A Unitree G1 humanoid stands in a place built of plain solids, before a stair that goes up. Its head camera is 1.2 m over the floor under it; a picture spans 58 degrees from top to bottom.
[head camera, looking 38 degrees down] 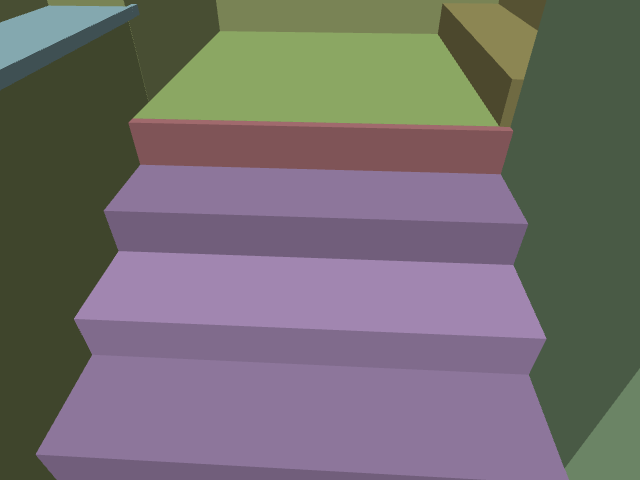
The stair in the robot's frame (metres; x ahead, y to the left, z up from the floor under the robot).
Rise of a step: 0.16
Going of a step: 0.29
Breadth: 1.25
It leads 3 degrees to the right of straight ahead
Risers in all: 4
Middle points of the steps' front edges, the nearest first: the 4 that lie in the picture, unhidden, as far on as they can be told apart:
0.47 0.06 0.16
0.75 0.04 0.31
1.04 0.02 0.47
1.33 0.01 0.63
